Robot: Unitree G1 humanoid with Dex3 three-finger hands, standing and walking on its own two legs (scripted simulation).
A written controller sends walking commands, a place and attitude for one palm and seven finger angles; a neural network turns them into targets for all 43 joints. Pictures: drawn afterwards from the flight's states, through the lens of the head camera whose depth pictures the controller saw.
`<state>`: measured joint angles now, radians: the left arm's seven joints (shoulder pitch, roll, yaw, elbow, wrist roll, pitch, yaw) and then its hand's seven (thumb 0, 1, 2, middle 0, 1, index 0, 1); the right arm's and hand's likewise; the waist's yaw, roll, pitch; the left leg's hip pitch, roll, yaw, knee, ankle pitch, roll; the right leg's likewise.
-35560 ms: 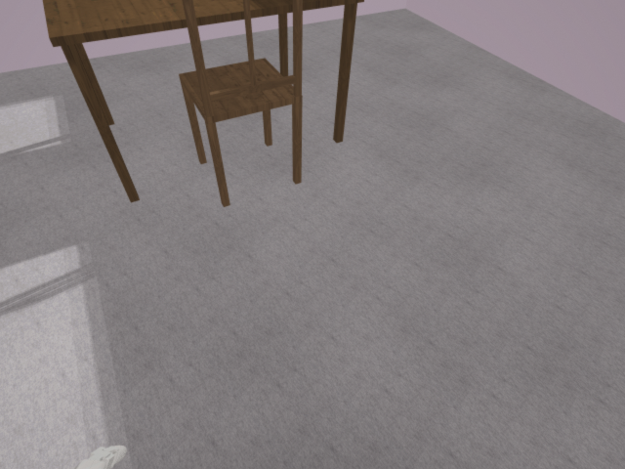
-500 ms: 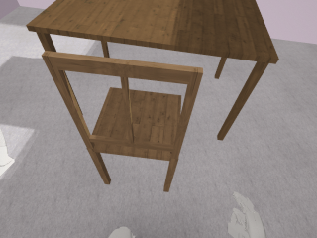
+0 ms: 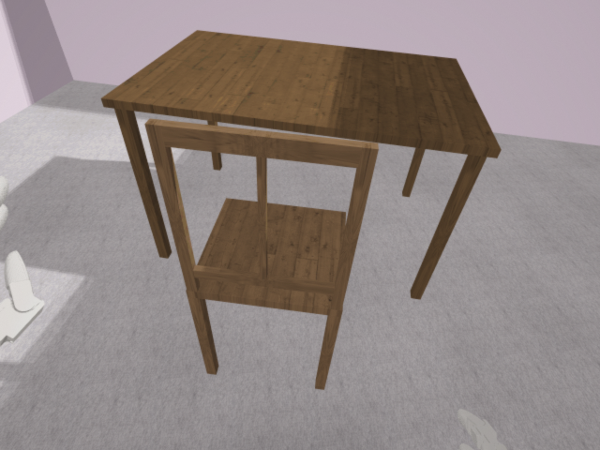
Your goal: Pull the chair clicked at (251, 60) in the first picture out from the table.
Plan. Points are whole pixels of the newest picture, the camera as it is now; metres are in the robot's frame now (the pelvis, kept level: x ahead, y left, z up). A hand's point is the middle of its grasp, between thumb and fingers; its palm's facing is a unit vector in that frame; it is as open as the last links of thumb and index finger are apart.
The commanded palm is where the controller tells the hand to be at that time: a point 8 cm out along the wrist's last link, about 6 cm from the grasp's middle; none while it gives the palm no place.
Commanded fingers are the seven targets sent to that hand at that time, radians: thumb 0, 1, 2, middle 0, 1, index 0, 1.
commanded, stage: stop stepping back and stand still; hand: left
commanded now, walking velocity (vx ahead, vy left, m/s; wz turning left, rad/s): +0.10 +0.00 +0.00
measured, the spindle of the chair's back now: (262, 224) +0.57 +0.11 -0.04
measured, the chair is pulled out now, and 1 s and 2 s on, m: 0.24 0.24 0.24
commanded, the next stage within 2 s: let the arm hang, fingers relaxed in 1.24 s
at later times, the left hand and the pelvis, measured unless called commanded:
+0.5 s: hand (3, 311) +0.19 +0.30 +0.17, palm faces +0.46 -0.77 -0.45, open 7.4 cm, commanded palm +0.12 +0.33 +0.19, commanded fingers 0.00 0.90 0.90 -0.20 -0.30 -0.20 -0.30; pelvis -0.01 +0.02 +0.00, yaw +0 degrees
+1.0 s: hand (75, 269) +0.26 +0.28 +0.16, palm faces +0.34 -0.82 -0.46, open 7.4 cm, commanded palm +0.20 +0.32 +0.19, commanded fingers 0.00 0.90 0.90 -0.20 -0.30 -0.20 -0.30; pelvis +0.05 +0.03 +0.01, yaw -1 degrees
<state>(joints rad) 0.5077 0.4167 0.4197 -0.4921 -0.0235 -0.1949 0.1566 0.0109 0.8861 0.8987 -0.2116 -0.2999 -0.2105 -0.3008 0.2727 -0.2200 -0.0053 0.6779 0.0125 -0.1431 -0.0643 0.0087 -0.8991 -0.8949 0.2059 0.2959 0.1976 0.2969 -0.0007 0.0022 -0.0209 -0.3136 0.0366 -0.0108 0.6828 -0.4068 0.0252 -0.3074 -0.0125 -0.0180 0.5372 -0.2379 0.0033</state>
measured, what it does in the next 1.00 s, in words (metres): shifts its weight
